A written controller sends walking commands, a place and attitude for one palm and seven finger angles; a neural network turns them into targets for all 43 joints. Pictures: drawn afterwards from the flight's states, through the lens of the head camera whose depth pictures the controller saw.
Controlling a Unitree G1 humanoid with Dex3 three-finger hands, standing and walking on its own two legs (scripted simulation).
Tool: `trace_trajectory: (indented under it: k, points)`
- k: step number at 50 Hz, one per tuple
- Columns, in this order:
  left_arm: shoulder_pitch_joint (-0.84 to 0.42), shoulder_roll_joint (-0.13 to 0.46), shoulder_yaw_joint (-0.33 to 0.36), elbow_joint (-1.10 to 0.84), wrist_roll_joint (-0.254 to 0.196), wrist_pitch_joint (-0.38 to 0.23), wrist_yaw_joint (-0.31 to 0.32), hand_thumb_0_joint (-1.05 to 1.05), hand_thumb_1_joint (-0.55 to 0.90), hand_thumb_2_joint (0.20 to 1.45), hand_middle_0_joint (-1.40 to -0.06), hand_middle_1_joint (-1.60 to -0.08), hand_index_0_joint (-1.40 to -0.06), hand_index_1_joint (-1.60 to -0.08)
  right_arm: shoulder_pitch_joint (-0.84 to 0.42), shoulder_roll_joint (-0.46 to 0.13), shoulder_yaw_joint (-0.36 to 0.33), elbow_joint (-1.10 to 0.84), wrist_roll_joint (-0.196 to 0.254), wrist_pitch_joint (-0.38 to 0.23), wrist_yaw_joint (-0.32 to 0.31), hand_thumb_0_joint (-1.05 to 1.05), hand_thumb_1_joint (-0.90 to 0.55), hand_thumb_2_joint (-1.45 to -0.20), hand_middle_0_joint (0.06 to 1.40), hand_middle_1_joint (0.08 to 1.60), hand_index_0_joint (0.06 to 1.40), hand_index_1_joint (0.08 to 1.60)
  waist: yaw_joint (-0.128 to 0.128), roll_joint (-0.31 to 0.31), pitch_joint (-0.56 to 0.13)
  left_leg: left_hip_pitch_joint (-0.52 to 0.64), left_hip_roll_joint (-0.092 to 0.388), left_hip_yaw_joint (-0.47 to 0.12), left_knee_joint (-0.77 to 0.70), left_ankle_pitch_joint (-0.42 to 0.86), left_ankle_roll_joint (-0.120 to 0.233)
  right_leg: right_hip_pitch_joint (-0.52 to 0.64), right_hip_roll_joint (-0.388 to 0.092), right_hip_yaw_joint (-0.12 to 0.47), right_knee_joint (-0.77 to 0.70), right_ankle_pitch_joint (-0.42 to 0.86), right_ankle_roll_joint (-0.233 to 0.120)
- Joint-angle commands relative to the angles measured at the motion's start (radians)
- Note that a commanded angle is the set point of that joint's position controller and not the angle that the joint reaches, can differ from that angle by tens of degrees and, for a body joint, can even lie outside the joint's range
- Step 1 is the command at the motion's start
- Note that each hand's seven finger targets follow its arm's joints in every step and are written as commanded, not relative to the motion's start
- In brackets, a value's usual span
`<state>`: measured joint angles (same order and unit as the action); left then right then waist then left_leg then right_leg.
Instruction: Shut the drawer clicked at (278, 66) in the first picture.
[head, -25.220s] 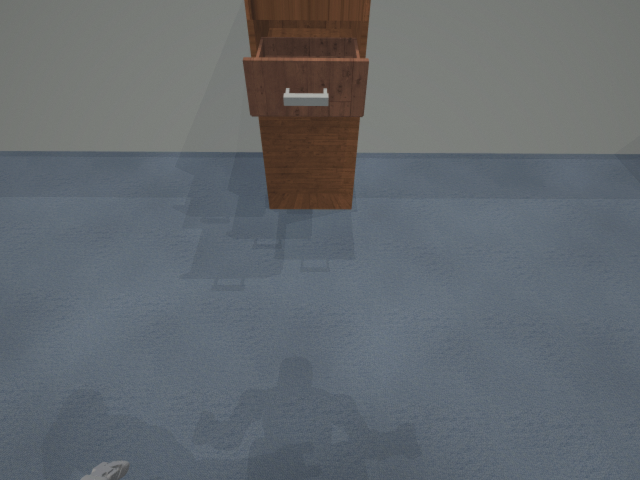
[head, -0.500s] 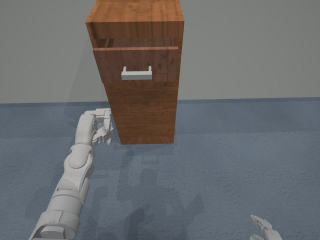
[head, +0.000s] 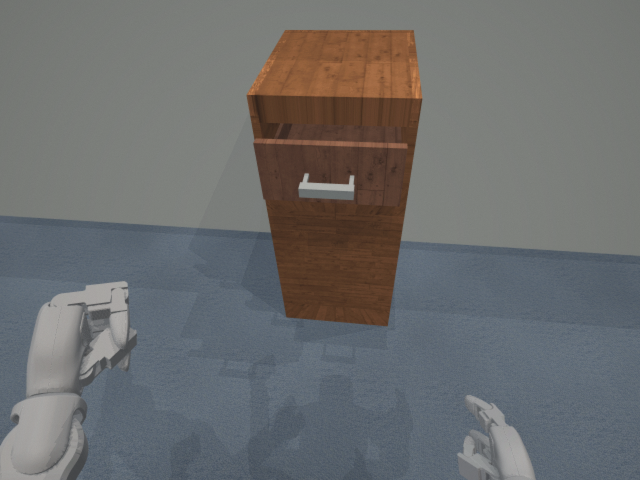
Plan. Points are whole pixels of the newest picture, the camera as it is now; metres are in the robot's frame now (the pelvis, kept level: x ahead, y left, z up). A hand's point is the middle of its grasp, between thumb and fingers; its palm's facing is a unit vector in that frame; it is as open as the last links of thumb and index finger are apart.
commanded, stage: draw the hand back to the body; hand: left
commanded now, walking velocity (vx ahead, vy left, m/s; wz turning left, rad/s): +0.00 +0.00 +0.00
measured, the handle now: (327, 184) +0.72 +0.08 -0.05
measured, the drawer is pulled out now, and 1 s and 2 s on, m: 0.08 0.08 0.08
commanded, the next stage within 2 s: step back with the hand held close in 0.28 s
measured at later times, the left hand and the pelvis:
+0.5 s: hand (90, 353) +0.18 +0.24 +0.16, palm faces +0.39 -0.82 -0.43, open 3.2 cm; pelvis -0.01 +0.00 +0.00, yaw +1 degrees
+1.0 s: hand (32, 425) +0.12 +0.26 +0.15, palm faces +0.36 -0.80 -0.48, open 3.2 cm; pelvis -0.07 +0.02 -0.01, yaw +1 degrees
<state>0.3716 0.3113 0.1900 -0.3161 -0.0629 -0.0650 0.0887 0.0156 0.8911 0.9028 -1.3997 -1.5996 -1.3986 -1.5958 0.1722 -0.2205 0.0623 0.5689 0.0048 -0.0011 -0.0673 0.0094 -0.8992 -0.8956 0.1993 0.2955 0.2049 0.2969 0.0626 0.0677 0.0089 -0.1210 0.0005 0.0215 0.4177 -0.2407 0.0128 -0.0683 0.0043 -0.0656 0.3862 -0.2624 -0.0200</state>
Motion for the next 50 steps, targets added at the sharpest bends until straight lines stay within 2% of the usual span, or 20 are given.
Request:
trace_trajectory:
  k: [1,2,5,8,10,12,14,17,19,20,21,22,24,26,30,33,36,39,41,50]
  points:
    - [-0.004,0.164,0.154,-0.326,-0.013,-0.079,0.013,0.0,0.9,0.9,-1.4,-1.6,-1.4,-1.6,-0.133,-0.092,-0.048,-0.157,-0.003,-0.082,-0.007,0.0,-0.9,-0.9,0.2,0.3,0.2,0.3,-0.005,0.004,-0.085,0.065,0.003,-0.018,-0.042,0.276,0.009,-0.015,0.003,0.018,-0.064,0.273,0.003]
    - [0.027,0.176,0.174,-0.35,-0.014,-0.083,0.014,0.0,0.9,0.9,-1.4,-1.6,-1.4,-1.6,-0.129,-0.096,-0.053,-0.159,-0.003,-0.087,-0.006,0.0,-0.9,-0.9,0.2,0.3,0.2,0.3,-0.001,0.0,-0.105,0.069,0.003,-0.018,-0.041,0.281,0.009,-0.003,0.004,0.019,-0.063,0.278,0.004]
    - [0.125,0.196,0.225,-0.366,-0.015,-0.092,0.016,0.0,0.9,0.9,-1.4,-1.6,-1.4,-1.6,-0.13,-0.097,-0.064,-0.155,0.002,-0.1,-0.006,0.0,-0.9,-0.9,0.2,0.3,0.2,0.3,0.005,-0.025,-0.07,0.058,0.008,-0.016,-0.041,0.266,0.009,-0.017,0.006,0.019,-0.071,0.263,0.008]
    - [0.098,0.133,0.171,-0.298,-0.011,-0.084,0.012,0.0,0.9,0.9,-1.4,-1.6,-1.4,-1.6,-0.121,-0.104,-0.07,-0.136,-0.001,-0.104,-0.011,0.0,-0.9,-0.9,0.2,0.3,0.2,0.3,-0.014,-0.093,-0.009,0.051,0.008,-0.01,-0.047,0.216,0.019,-0.065,0.005,0.018,-0.09,0.218,0.017]
    - [0.047,0.13,0.155,-0.286,-0.004,-0.084,0.016,0.0,0.9,0.9,-1.4,-1.6,-1.4,-1.6,-0.117,-0.113,-0.073,-0.13,0.002,-0.108,-0.017,0.0,-0.9,-0.9,0.2,0.3,0.2,0.3,-0.026,-0.079,0.032,0.05,0.008,-0.013,-0.055,0.157,0.02,-0.1,0.002,0.022,-0.109,0.142,0.019]
    - [0.032,0.152,0.178,-0.288,0.0,-0.091,0.025,0.0,0.9,0.9,-1.4,-1.6,-1.4,-1.6,-0.115,-0.111,-0.075,-0.126,-0.002,-0.114,-0.026,0.0,-0.9,-0.9,0.2,0.3,0.2,0.3,-0.014,-0.073,-0.006,0.06,0.003,-0.015,-0.055,0.147,0.024,-0.083,-0.001,0.025,-0.104,0.123,0.016]
    - [0.011,0.186,0.2,-0.327,0.005,-0.1,0.032,0.0,0.9,0.9,-1.4,-1.6,-1.4,-1.6,-0.119,-0.112,-0.074,-0.125,-0.003,-0.123,-0.031,0.0,-0.9,-0.9,0.2,0.3,0.2,0.3,-0.005,-0.028,-0.05,0.077,-0.002,-0.017,-0.052,0.156,0.023,-0.058,-0.003,0.031,-0.1,0.13,0.012]
    - [0.037,0.189,0.204,-0.367,0.005,-0.108,0.04,0.0,0.9,0.9,-1.4,-1.6,-1.4,-1.6,-0.127,-0.101,-0.067,-0.128,-0.007,-0.141,-0.035,0.0,-0.9,-0.9,0.2,0.3,0.2,0.3,0.008,0.006,-0.1,0.079,-0.005,-0.02,-0.048,0.19,0.022,-0.015,-0.009,0.031,-0.079,0.174,0.008]
    - [0.057,0.205,0.222,-0.368,0.004,-0.106,0.042,0.0,0.9,0.9,-1.4,-1.6,-1.4,-1.6,-0.131,-0.102,-0.067,-0.126,-0.008,-0.148,-0.035,0.0,-0.9,-0.9,0.2,0.3,0.2,0.3,0.013,0.018,-0.084,0.069,-0.006,-0.017,-0.043,0.205,0.017,-0.012,-0.008,0.035,-0.087,0.197,0.007]
    - [0.066,0.187,0.207,-0.36,0.002,-0.104,0.04,0.0,0.9,0.9,-1.4,-1.6,-1.4,-1.6,-0.132,-0.096,-0.064,-0.124,-0.006,-0.148,-0.036,0.0,-0.9,-0.9,0.2,0.3,0.2,0.3,0.01,0.016,-0.062,0.066,-0.003,-0.017,-0.045,0.212,0.017,-0.018,-0.009,0.034,-0.083,0.206,0.007]
    - [0.029,0.275,0.308,-0.408,0.003,-0.133,0.039,0.0,0.9,0.9,-1.4,-1.6,-1.4,-1.6,-0.107,-0.127,-0.072,-0.161,0.0,-0.108,-0.024,0.0,-0.9,-0.9,0.2,0.3,0.2,0.3,-0.045,-0.014,0.053,-0.047,0.018,-0.046,-0.01,0.169,0.035,-0.132,-0.059,0.083,-0.127,0.187,0.014]
    - [0.116,0.216,0.269,-0.328,0.004,-0.133,0.03,0.0,0.9,0.9,-1.4,-1.6,-1.4,-1.6,-0.116,-0.115,-0.077,-0.143,-0.004,-0.086,-0.02,0.0,-0.9,-0.9,0.2,0.3,0.2,0.3,-0.045,-0.055,0.044,-0.055,0.018,-0.052,0.004,0.157,0.033,-0.146,-0.077,0.072,-0.13,0.157,0.012]
    - [0.145,0.2,0.253,-0.322,0.005,-0.136,0.025,0.0,0.9,0.9,-1.4,-1.6,-1.4,-1.6,-0.134,-0.12,-0.083,-0.156,-0.005,-0.066,-0.018,0.0,-0.9,-0.9,0.2,0.3,0.2,0.3,-0.048,-0.042,0.064,-0.067,0.018,-0.048,0.001,0.167,0.029,-0.175,-0.079,0.064,-0.133,0.153,0.014]
    - [0.202,0.184,0.243,-0.33,0.0,-0.151,0.024,0.0,0.9,0.9,-1.4,-1.6,-1.4,-1.6,-0.115,-0.123,-0.089,-0.163,-0.002,-0.047,-0.015,0.0,-0.9,-0.9,0.2,0.3,0.2,0.3,-0.054,-0.002,-0.022,-0.064,0.03,-0.054,0.001,0.231,0.029,-0.131,-0.08,0.052,-0.079,0.202,0.015]
    - [0.281,0.206,0.276,-0.366,-0.014,-0.158,0.027,0.0,0.9,0.9,-1.4,-1.6,-1.4,-1.6,-0.112,-0.123,-0.104,-0.185,0.007,-0.017,-0.016,0.0,-0.9,-0.9,0.2,0.3,0.2,0.3,-0.053,-0.039,-0.171,-0.037,0.044,-0.053,0.017,0.409,0.025,-0.053,-0.067,0.032,0.004,0.365,0.026]
    - [0.296,0.231,0.298,-0.417,-0.02,-0.158,0.033,0.0,0.9,0.9,-1.4,-1.6,-1.4,-1.6,-0.111,-0.125,-0.111,-0.203,0.013,-0.001,-0.02,0.0,-0.9,-0.9,0.2,0.3,0.2,0.3,-0.052,-0.053,-0.225,-0.041,0.05,-0.054,0.029,0.463,0.025,-0.033,-0.062,0.03,0.045,0.421,0.03]
    - [0.308,0.237,0.301,-0.427,-0.021,-0.154,0.04,0.0,0.9,0.9,-1.4,-1.6,-1.4,-1.6,-0.11,-0.123,-0.113,-0.208,0.014,0.005,-0.029,0.0,-0.9,-0.9,0.2,0.3,0.2,0.3,-0.051,-0.034,-0.221,-0.061,0.057,-0.062,0.024,0.464,0.025,-0.05,-0.055,0.028,0.066,0.396,0.033]
    - [0.288,0.246,0.301,-0.433,-0.016,-0.153,0.047,0.0,0.9,0.9,-1.4,-1.6,-1.4,-1.6,-0.11,-0.135,-0.115,-0.204,0.011,0.004,-0.035,0.0,-0.9,-0.9,0.2,0.3,0.2,0.3,-0.053,-0.01,-0.195,-0.099,0.064,-0.074,0.003,0.389,0.029,-0.072,-0.046,0.033,0.068,0.322,0.036]
    - [0.283,0.233,0.288,-0.405,-0.013,-0.151,0.051,0.0,0.9,0.9,-1.4,-1.6,-1.4,-1.6,-0.105,-0.13,-0.113,-0.2,0.011,0.004,-0.038,0.0,-0.9,-0.9,0.2,0.3,0.2,0.3,-0.058,-0.038,-0.159,-0.14,0.068,-0.079,-0.008,0.324,0.03,-0.087,-0.045,0.039,0.06,0.272,0.038]
    - [0.242,0.23,0.267,-0.399,0.008,-0.18,0.068,0.0,0.9,0.9,-1.4,-1.6,-1.4,-1.6,-0.1,-0.136,-0.106,-0.191,0.007,-0.016,-0.034,0.0,-0.9,-0.9,0.2,0.3,0.2,0.3,-0.072,-0.053,-0.06,-0.315,0.042,-0.092,-0.037,-0.14,0.039,-0.15,-0.059,0.087,-0.048,-0.082,0.027]
